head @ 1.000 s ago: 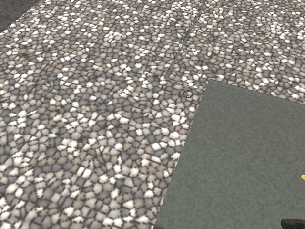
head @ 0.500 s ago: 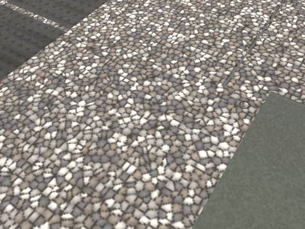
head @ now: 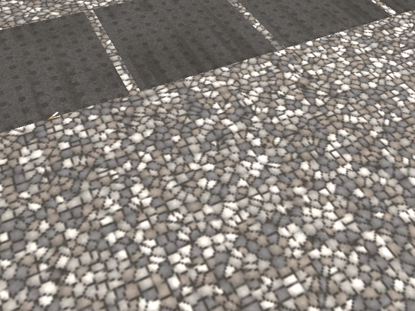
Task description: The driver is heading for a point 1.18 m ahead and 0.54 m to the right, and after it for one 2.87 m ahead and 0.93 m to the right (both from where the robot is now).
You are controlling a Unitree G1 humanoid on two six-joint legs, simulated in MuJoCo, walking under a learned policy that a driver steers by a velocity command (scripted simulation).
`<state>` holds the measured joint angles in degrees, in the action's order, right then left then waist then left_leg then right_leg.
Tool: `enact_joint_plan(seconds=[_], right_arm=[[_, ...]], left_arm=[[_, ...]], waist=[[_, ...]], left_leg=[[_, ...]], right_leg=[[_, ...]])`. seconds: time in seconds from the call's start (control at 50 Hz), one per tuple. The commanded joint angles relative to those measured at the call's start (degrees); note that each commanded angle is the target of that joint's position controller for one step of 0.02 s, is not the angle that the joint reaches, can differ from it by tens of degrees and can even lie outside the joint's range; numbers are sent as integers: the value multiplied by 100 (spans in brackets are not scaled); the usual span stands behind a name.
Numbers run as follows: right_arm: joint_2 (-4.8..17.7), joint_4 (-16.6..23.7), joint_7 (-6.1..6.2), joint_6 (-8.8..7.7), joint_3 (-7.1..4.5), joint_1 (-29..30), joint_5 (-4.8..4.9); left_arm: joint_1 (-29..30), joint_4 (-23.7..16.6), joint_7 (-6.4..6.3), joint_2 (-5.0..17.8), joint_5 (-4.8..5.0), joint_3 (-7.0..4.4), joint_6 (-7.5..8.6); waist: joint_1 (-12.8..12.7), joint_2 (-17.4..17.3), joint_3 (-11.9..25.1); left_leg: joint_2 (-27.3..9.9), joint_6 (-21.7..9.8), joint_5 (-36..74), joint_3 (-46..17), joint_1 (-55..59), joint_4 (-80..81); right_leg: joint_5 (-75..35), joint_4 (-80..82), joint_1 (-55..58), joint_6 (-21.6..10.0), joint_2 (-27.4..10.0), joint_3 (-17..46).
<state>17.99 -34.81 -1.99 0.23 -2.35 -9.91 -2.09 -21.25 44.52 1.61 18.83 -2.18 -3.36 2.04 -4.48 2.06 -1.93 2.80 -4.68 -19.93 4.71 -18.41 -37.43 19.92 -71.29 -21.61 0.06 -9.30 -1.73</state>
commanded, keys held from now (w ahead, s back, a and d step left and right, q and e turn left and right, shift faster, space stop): w+e+shift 0.72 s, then e+shift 0.28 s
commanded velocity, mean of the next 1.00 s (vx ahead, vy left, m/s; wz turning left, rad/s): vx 0.84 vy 0.00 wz -0.72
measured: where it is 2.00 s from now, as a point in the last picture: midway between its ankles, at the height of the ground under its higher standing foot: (274, 167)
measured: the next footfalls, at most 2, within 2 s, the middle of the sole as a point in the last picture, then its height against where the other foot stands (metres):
right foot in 0.36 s outside the picture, level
left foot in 0.76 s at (221, 187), level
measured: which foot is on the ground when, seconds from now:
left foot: down 0.00-0.36, up 0.38-0.74, down 0.76-1.00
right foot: up 0.00-0.34, down 0.36-0.76, up 0.78-1.00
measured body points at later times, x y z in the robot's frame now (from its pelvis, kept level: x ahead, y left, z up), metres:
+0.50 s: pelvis +0.41 -0.01 +0.00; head +0.43 +0.01 +0.45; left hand +0.48 +0.28 -0.14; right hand +0.53 -0.27 -0.08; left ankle +0.38 +0.17 -0.60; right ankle +0.42 -0.01 -0.72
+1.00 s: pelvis +0.82 -0.06 +0.02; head +0.86 -0.11 +0.46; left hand +1.17 +0.00 -0.06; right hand +0.66 -0.33 -0.09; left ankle +0.89 +0.05 -0.72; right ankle +0.80 -0.18 -0.65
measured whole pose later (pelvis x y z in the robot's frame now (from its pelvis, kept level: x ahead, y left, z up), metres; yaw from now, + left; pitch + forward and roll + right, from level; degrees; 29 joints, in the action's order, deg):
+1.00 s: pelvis +0.82 -0.06 +0.02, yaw -46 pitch +2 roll +3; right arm 19.1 -42.4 1.8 -4.2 -4.1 -14.5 0.3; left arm -6.0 35.4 0.8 22.7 2.1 -5.1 -0.5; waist 3.1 2.6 -6.7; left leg -1.6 0.6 -14.7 11.0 -9.5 -23.3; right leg 16.1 -60.4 -37.8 1.1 -3.5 -1.6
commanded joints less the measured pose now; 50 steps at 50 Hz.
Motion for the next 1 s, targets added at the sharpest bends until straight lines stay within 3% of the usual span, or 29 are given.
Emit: enact_joint_plan(seconds=[0.02, 0.06, 0.12, 0.2, 0.24, 0.28, 0.32, 0.34, 0.36, 0.38, 0.4, 0.42, 0.44, 0.46, 0.52, 0.62, 0.68, 0.72, 0.74, 0.76, 0.78, 0.8, 0.82, 0.84, 0.86, 0.88, 0.92, 0.96, 1.0], right_arm=[[648, -20, 119, -252, -169, -641, 32], [581, -234, 79, -447, -142, -830, 67], [541, -493, 16, -589, -125, -1158, 63], [191, -818, 112, -701, 36, -1382, 85], [341, -918, 211, -747, 42, -1296, 94], [720, -998, 392, -724, -50, -1279, 45], [1061, -921, 539, -537, -170, -863, -73], [1192, -778, 555, -447, -224, -374, -116], [1013, -751, 463, -398, -215, 39, -33], [-158, -415, 319, -544, 131, 306, -182], [-251, 130, 231, -642, 236, -374, 60], [195, 133, 174, -794, 263, -292, -87], [441, 62, 137, -836, 227, -203, -117], [408, 39, 157, -764, 245, -79, -233], [310, 172, 151, -386, 346, 172, -311], [-9, 648, 53, -389, 469, 1468, 21], [173, 704, 97, -448, 393, 1535, 46], [589, 479, 194, -502, 205, 769, 46], [823, 265, 271, -550, 85, -159, 43], [1145, 6, 383, -609, -66, -1386, -58], [1510, -139, 455, -636, -176, -2166, -302], [1845, -113, 372, -554, -305, -1700, -259], [1065, 60, 328, -494, -192, -1087, -185], [505, 17, 299, -475, -37, -827, -133], [379, 148, 321, -534, -75, -449, 163], [268, 18, 336, -565, -54, -248, 220], [238, -129, 341, -617, -114, -22, 239], [468, -224, 378, -595, -210, 319, 283], [793, -229, 418, -551, -323, 546, 284]], left_arm=[[88, -335, 107, 499, 4, -4, 74], [90, -179, 196, 413, 112, -6, -90], [701, -274, 216, 163, 276, 34, -92], [1420, -405, 299, -8, 167, 163, 16], [1467, -463, 331, -111, 180, 252, 19], [1105, -373, 292, 95, 193, 221, -56], [-445, 35, 210, 576, 175, 37, -138], [-1775, 417, 146, 877, 158, -128, -149], [-2324, 622, 52, 1045, 232, -275, -132], [-1648, 689, -5, 1012, 259, -251, -172], [-870, 348, -47, 1173, 155, -257, -151], [-678, 135, -80, 857, 145, -252, -135], [-453, 148, -108, 588, 110, -199, -107], [-246, 156, -110, 547, 110, -174, -36], [-48, 87, -123, 641, 154, -143, 256], [-383, 152, -52, 798, 281, -281, 323], [-487, 165, -69, 937, 249, -361, 293], [-336, 113, -103, 1131, 195, -409, 301], [-80, 73, -86, 1335, 184, -456, 303], [212, -44, -84, 1069, 206, -401, 359], [138, -286, -159, -7, 311, -139, 376], [-480, -605, -193, 157, 429, -73, 293], [-42, -365, -259, 612, 231, -147, 146], [447, -397, -216, 642, 151, -175, 75], [422, -636, -226, 465, 546, -159, 10], [554, -725, -198, 578, 565, -205, -58], [774, -1006, -135, 372, 550, -167, -216], [1085, -1274, -68, 66, 455, -31, -265], [1104, -1307, 39, 90, 363, -1, -248]], waist=[[367, -686, 107], [335, -694, -183], [443, -687, -674], [487, -500, -788], [342, -523, -589], [56, -833, -56], [-807, -986, 703], [-1475, -872, 1063], [-1767, -72, 920], [-831, 1208, 222], [-26, 1358, 1024], [-50, 291, 815], [249, -522, 176], [502, -880, -204], [759, -862, -713], [-17, -168, -445], [-151, 121, -109], [240, 142, 513], [822, 89, 981], [1395, 31, 1562], [1356, -1328, 2155], [736, -2715, 3027], [775, -1347, 2221], [825, -826, 1458], [684, -1280, 1031], [558, -1222, 804], [412, -979, 327], [323, -920, -34], [298, -789, 164]], left_leg=[[-1387, -361, 198, -1795, 1482, 2594], [-1244, -85, 1303, -1183, 1234, 2794], [-1070, 292, 2547, -259, 1141, 3116], [-993, 443, 4683, 537, 1673, 3354], [-1022, 581, 6539, 832, 1814, 3239], [-1245, 683, 8731, 895, 2449, 2458], [-1436, 737, 9902, 830, 2563, 363], [-1421, 688, 9423, 702, 1889, -1512], [-518, 568, 5090, 814, 700, -4321], [391, 497, -766, 190, -1838, -6201], [359, 610, -907, -1041, -3185, -6652], [-12, 417, -405, -1375, -3279, -5865], [-292, 361, 3, -1324, -3022, -5143], [-479, 416, 5, -1236, -2704, -4657], [-878, 770, 285, -884, -1823, -3115], [-650, 810, 2468, -407, -786, -242], [-378, 684, 2452, -465, -490, 588], [-94, 582, 1706, -545, 499, 838], [-129, 512, 1465, -562, 1468, 968], [-744, 380, 1080, -976, 2875, 735], [-2625, 193, 1163, -2731, 4289, 848], [-3467, -477, 1950, -5279, 4643, 1408], [-3031, -413, 2132, -4201, 3873, 1365], [-2641, -291, 3079, -2936, 3082, 1257], [-2223, -251, 3614, -2166, 2782, 1422], [-2023, -227, 3751, -1736, 2331, 1529], [-1866, -249, 3729, -1023, 1572, 1869], [-1920, -351, 4017, -498, 1017, 2185], [-1828, -330, 4198, 39, 903, 2199]], right_leg=[[-869, -48, -1893, -92, -129, 214], [-1173, -76, -1917, -103, 124, 349], [-1797, 641, -2298, -263, 578, 552], [-2404, 1853, -2292, -564, 849, -324], [-2560, 2629, -1481, -759, 1072, -821], [-2337, 2841, -717, -903, 1418, -1066], [-1629, 2833, 698, -1116, 1735, -995], [-1344, 3160, 1914, -1424, 1582, -502], [-1389, 3982, 2819, -1809, 1262, 112], [-1992, 3117, 3192, -1965, 856, 1269], [-527, 4413, 3820, -2999, -64, 4062], [1203, 5699, 3332, -2820, -396, 4949], [1621, 6097, 2346, -2525, -312, 4702], [1175, 6170, 1521, -2269, -32, 4207], [247, 6432, -292, -2093, 638, 3057], [-2025, 6239, -70, -1532, 1133, 2272], [-3192, 5686, 991, -1286, 941, 2419], [-4562, 4559, 1516, -1020, 912, 2470], [-4851, 3332, 1403, -840, 1088, 2336], [-4051, 1822, 620, -688, 1326, 2172], [755, -37, -863, -604, 1824, 1431], [1311, -1206, -1820, -471, 1853, 972], [658, -1217, -2106, -472, 1249, 839], [284, -907, -2087, -382, 1103, 635], [257, -1022, -2118, -85, 704, 801], [94, -792, -2054, -18, 502, 753], [85, -61, -1821, 46, 331, 585], [-138, 1002, -1715, 174, 273, 361], [-1157, 2070, -1081, 164, 321, 163]])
